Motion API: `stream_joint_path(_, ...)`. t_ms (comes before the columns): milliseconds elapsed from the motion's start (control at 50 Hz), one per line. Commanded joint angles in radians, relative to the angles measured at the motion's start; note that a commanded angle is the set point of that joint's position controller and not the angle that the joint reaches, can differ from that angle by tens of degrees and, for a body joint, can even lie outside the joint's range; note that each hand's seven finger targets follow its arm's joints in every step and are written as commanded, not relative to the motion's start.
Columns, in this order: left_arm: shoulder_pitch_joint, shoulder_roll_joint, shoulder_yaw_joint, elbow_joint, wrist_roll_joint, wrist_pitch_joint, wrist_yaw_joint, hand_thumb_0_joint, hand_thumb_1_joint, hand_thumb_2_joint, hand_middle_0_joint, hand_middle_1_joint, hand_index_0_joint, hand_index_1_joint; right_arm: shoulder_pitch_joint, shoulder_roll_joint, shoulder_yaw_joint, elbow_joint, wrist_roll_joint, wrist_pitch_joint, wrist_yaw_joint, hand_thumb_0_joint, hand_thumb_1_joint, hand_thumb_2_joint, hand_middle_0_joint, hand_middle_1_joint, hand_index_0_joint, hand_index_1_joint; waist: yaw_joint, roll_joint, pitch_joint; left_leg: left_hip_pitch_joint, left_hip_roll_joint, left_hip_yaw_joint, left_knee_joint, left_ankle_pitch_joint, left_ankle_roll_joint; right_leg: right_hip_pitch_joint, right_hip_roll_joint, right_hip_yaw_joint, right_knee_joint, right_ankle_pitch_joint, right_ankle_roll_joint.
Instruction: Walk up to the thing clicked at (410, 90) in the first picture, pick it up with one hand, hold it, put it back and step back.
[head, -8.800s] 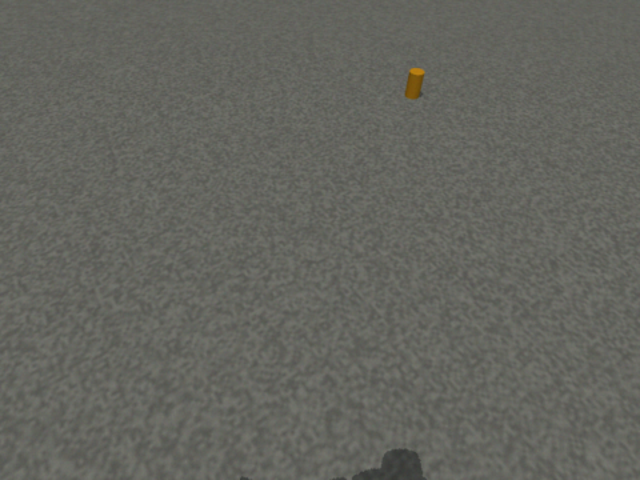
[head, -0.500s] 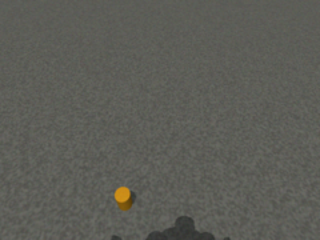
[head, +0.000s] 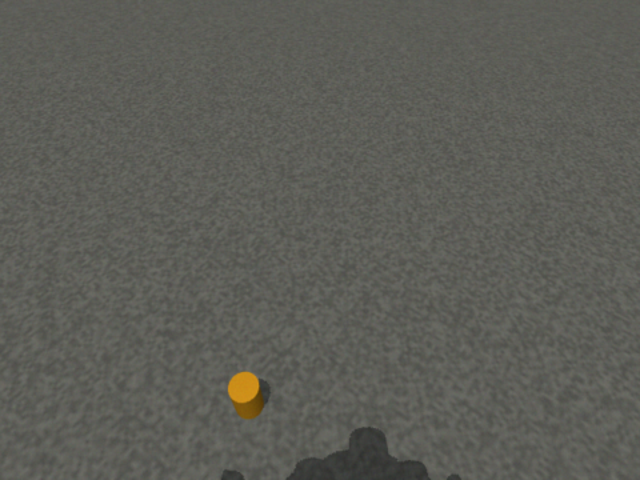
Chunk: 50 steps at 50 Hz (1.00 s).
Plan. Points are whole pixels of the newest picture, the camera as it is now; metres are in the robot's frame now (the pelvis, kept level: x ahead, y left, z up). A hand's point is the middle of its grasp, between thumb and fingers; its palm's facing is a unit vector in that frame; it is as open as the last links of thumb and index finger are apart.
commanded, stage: go down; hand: left
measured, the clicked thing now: (246, 396) +0.45 +0.21 -0.71
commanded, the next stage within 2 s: none
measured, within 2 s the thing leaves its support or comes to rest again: neither
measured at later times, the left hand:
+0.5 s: hand out of the picture +0.15 +0.27 -0.18, palm faces +0.04 -0.94 -0.33, open 16.1 cm
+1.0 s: hand out of the picture +0.13 +0.28 -0.20, palm faces +0.08 -0.94 -0.32, open 17.1 cm
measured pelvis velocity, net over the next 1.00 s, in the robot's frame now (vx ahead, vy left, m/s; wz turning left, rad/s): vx -0.01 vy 0.01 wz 0.00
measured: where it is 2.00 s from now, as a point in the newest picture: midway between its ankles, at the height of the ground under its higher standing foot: outside the picture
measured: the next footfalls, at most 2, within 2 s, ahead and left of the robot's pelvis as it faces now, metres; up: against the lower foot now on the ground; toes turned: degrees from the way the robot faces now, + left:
none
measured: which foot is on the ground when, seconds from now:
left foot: down 0.00-1.00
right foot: down 0.00-1.00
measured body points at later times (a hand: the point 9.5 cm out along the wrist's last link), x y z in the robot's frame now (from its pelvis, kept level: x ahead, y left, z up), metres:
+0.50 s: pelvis -0.01 +0.01 -0.04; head +0.06 +0.01 +0.40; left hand +0.14 +0.32 -0.16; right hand +0.11 -0.26 -0.15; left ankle +0.00 +0.14 -0.75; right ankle -0.01 -0.14 -0.75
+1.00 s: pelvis -0.01 +0.01 -0.09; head +0.07 +0.02 +0.35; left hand +0.13 +0.33 -0.17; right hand +0.15 -0.24 -0.17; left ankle +0.00 +0.14 -0.75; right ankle -0.01 -0.14 -0.75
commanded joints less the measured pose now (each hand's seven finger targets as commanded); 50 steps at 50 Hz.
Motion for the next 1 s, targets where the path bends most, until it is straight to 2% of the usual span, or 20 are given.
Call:
stream_joint_path(0, -0.488, 0.101, 0.07, -0.317, -0.044, -0.102, 0.04, 0.0, 0.659, 0.66, -0.014, -0.06, -0.03, -0.06, 0.042, -0.074, -0.011, -0.282, 0.062, -0.07, -0.053, 0.0, -0.952, -0.917, 0.199, 0.3, 0.2, 0.3, -0.098, -0.01, -0.042, -0.081, -0.045, 0.037, 0.041, -0.011, 0.039, -0.183, 0.032, -0.004, 0.034, 0.048, -0.029)
stream_joint_path(20, -0.303, 0.191, 0.129, -0.149, -0.025, -0.064, 0.044, 0.0, 0.579, 0.58, -0.025, -0.049, -0.037, -0.039, 0.085, -0.109, -0.031, -0.289, 0.065, -0.058, -0.063, 0.0, -0.962, -0.919, 0.199, 0.3, 0.199, 0.3, -0.066, -0.049, -0.034, -0.108, -0.038, 0.036, 0.054, -0.012, 0.039, -0.169, 0.044, -0.016, 0.045, 0.022, -0.034)
stream_joint_path(60, -0.32, 0.264, 0.184, -0.102, 0.012, -0.039, 0.024, 0.0, 0.419, 0.42, -0.022, -0.052, -0.037, -0.039, 0.108, -0.105, -0.051, -0.328, 0.054, -0.054, -0.064, 0.0, -0.962, -0.918, 0.199, 0.3, 0.199, 0.3, -0.04, -0.038, -0.11, -0.157, -0.048, 0.032, 0.12, 0.015, 0.042, -0.194, 0.039, -0.013, 0.101, 0.037, -0.039)
stream_joint_path(120, -0.12, 0.236, 0.239, -0.09, 0.057, -0.015, -0.005, 0.0, 0.203, 0.187, -0.039, -0.043, -0.053, -0.029, 0.148, -0.092, -0.088, -0.389, 0.021, -0.069, -0.056, 0.0, -0.952, -0.912, 0.2, 0.3, 0.2, 0.3, 0.021, 0.034, -0.27, -0.183, -0.057, 0.03, 0.19, 0.098, 0.028, -0.166, 0.034, -0.005, 0.193, 0.105, -0.047)
stream_joint_path(140, -0.103, 0.243, 0.249, -0.129, 0.063, 0.0, -0.01, 0.0, 0.165, 0.183, -0.036, -0.048, -0.049, -0.035, 0.139, -0.091, -0.092, -0.422, 0.025, -0.07, -0.055, 0.0, -0.936, -0.908, 0.2, 0.3, 0.2, 0.3, 0.031, 0.057, -0.304, -0.171, -0.058, 0.031, 0.192, 0.118, 0.024, -0.149, 0.037, -0.005, 0.197, 0.114, -0.051)
stream_joint_path(180, -0.088, 0.208, 0.248, -0.129, 0.065, 0.042, -0.014, 0.0, 0.044, 0.145, -0.047, -0.053, -0.063, -0.038, 0.129, -0.077, -0.089, -0.457, 0.028, -0.075, -0.056, 0.0, -0.923, -0.903, 0.2, 0.3, 0.2, 0.3, 0.018, 0.02, -0.262, -0.208, -0.061, 0.03, 0.195, 0.102, 0.027, -0.165, 0.04, -0.004, 0.188, 0.1, -0.045)
stream_joint_path(260, -0.112, 0.213, 0.263, -0.231, 0.064, 0.101, -0.025, 0.0, -0.204, 0.106, -0.062, -0.057, -0.07, -0.05, 0.101, -0.068, -0.087, -0.523, 0.029, -0.085, -0.048, 0.0, -0.886, -0.892, 0.2, 0.3, 0.2, 0.3, 0.007, 0.004, -0.248, -0.267, -0.05, 0.02, 0.257, 0.085, 0.028, -0.241, 0.047, -0.015, 0.24, 0.066, -0.043)
stream_joint_path(320, -0.101, 0.179, 0.256, -0.319, 0.058, 0.113, -0.036, 0.0, -0.366, 0.082, -0.077, -0.072, -0.078, -0.071, 0.12, -0.062, -0.089, -0.549, 0.029, -0.103, -0.044, 0.0, -0.874, -0.89, 0.2, 0.3, 0.2, 0.3, -0.007, 0.028, -0.264, -0.308, -0.039, 0.016, 0.315, 0.055, 0.026, -0.317, 0.053, -0.018, 0.309, 0.03, -0.046)
stream_joint_path(360, -0.075, 0.206, 0.283, -0.386, 0.057, 0.121, -0.038, 0.0, -0.422, 0.077, -0.076, -0.079, -0.077, -0.079, 0.134, -0.066, -0.095, -0.568, 0.028, -0.114, -0.047, 0.0, -0.856, -0.885, 0.2, 0.3, 0.2, 0.3, -0.009, 0.041, -0.3, -0.326, -0.031, 0.006, 0.351, 0.056, 0.024, -0.349, 0.055, -0.019, 0.35, 0.027, -0.047)
stream_joint_path(380, -0.116, 0.199, 0.269, -0.464, 0.057, 0.115, -0.04, 0.0, -0.448, 0.075, -0.076, -0.08, -0.077, -0.081, 0.137, -0.061, -0.095, -0.58, 0.027, -0.12, -0.048, 0.0, -0.848, -0.883, 0.2, 0.3, 0.2, 0.3, -0.02, 0.042, -0.316, -0.331, -0.029, 0.003, 0.366, 0.043, 0.025, -0.367, 0.055, -0.017, 0.367, 0.018, -0.046)
stream_joint_path(400, -0.074, 0.187, 0.27, -0.463, 0.055, 0.123, -0.042, 0.0, -0.484, 0.067, -0.082, -0.085, -0.081, -0.087, 0.14, -0.059, -0.096, -0.584, 0.027, -0.127, -0.049, 0.0, -0.848, -0.883, 0.2, 0.3, 0.2, 0.3, -0.019, 0.052, -0.321, -0.339, -0.027, 0.002, 0.385, 0.05, 0.023, -0.379, 0.055, -0.019, 0.388, 0.022, -0.045)
stream_joint_path(440, -0.036, 0.199, 0.289, -0.501, 0.054, 0.137, -0.038, 0.0, -0.484, 0.065, -0.081, -0.078, -0.079, -0.081, 0.139, -0.059, -0.097, -0.598, 0.024, -0.139, -0.056, 0.0, -0.84, -0.881, 0.2, 0.3, 0.2, 0.3, -0.019, 0.052, -0.328, -0.374, -0.024, -0.003, 0.416, 0.029, 0.025, -0.407, 0.051, -0.018, 0.417, 0.003, -0.044)
stream_joint_path(480, -0.054, 0.177, 0.265, -0.592, 0.048, 0.148, -0.042, 0.0, -0.524, 0.057, -0.083, -0.071, -0.078, -0.077, 0.134, -0.053, -0.095, -0.615, 0.024, -0.149, -0.062, 0.0, -0.847, -0.883, 0.2, 0.3, 0.2, 0.3, -0.032, 0.048, -0.329, -0.398, -0.02, -0.01, 0.439, -0.003, 0.026, -0.444, 0.052, -0.017, 0.438, -0.024, -0.041)
stream_joint_path(520, 0.019, 0.21, 0.302, -0.628, 0.045, 0.175, -0.038, 0.0, -0.552, 0.036, -0.092, -0.065, -0.087, -0.07, 0.136, -0.057, -0.094, -0.625, 0.024, -0.155, -0.072, 0.0, -0.846, -0.882, 0.2, 0.3, 0.2, 0.3, -0.024, 0.067, -0.356, -0.41, -0.02, -0.013, 0.462, 0.008, 0.026, -0.45, 0.051, -0.017, 0.461, -0.016, -0.041)
stream_joint_path(560, 0.029, 0.197, 0.287, -0.697, 0.041, 0.198, -0.043, 0.0, -0.533, 0.05, -0.085, -0.072, -0.082, -0.076, 0.127, -0.054, -0.092, -0.641, 0.024, -0.162, -0.083, 0.0, -0.841, -0.881, 0.2, 0.3, 0.2, 0.3, -0.032, 0.06, -0.35, -0.428, -0.021, -0.012, 0.487, -0.002, 0.027, -0.477, 0.05, -0.016, 0.48, -0.023, -0.037)
stream_joint_path(760, 0.15, 0.195, 0.312, -0.847, 0.018, 0.308, -0.056, 0.0, -0.521, 0.04, -0.09, -0.06, -0.089, -0.062, 0.114, -0.035, -0.073, -0.69, 0.017, -0.188, -0.121, 0.0, -0.847, -0.882, 0.2, 0.3, 0.2, 0.3, -0.039, 0.086, -0.352, -0.524, -0.014, -0.032, 0.571, -0.036, 0.028, -0.569, 0.051, -0.024, 0.561, -0.067, -0.04)
stream_joint_path(820, 0.178, 0.192, 0.32, -0.874, 0.012, 0.317, -0.064, 0.0, -0.504, 0.05, -0.09, -0.067, -0.09, -0.068, 0.117, -0.03, -0.07, -0.705, 0.015, -0.197, -0.129, 0.0, -0.862, -0.887, 0.2, 0.3, 0.2, 0.3, -0.041, 0.07, -0.381, -0.55, -0.016, -0.031, 0.607, -0.016, 0.032, -0.574, 0.047, -0.02, 0.583, -0.043, -0.04)
stream_joint_path(840, 0.185, 0.217, 0.345, -0.872, 0.012, 0.32, -0.063, 0.0, -0.509, 0.042, -0.09, -0.067, -0.093, -0.065, 0.126, -0.027, -0.068, -0.699, 0.014, -0.199, -0.132, 0.0, -0.86, -0.885, 0.2, 0.3, 0.2, 0.3, -0.038, 0.063, -0.383, -0.565, -0.017, -0.032, 0.617, -0.013, 0.034, -0.575, 0.047, -0.02, 0.588, -0.035, -0.037)
stream_joint_path(880, 0.193, 0.205, 0.34, -0.888, 0.008, 0.316, -0.073, 0.0, -0.507, 0.053, -0.087, -0.072, -0.09, -0.07, 0.125, -0.026, -0.07, -0.707, 0.014, -0.205, -0.137, 0.0, -0.864, -0.886, 0.2, 0.3, 0.2, 0.3, -0.04, 0.067, -0.394, -0.571, -0.018, -0.028, 0.636, -0.012, 0.035, -0.592, 0.045, -0.016, 0.601, -0.035, -0.038)
stream_joint_path(980, 0.209, 0.219, 0.371, -0.918, -0.002, 0.287, -0.087, 0.0, -0.505, 0.047, -0.088, -0.063, -0.091, -0.061, 0.127, -0.025, -0.072, -0.716, 0.011, -0.222, -0.14, 0.0, -0.878, -0.89, 0.2, 0.3, 0.2, 0.3, -0.031, 0.087, -0.39, -0.614, -0.017, -0.035, 0.652, -0.068, 0.034, -0.639, 0.048, -0.019, 0.633, -0.094, -0.043)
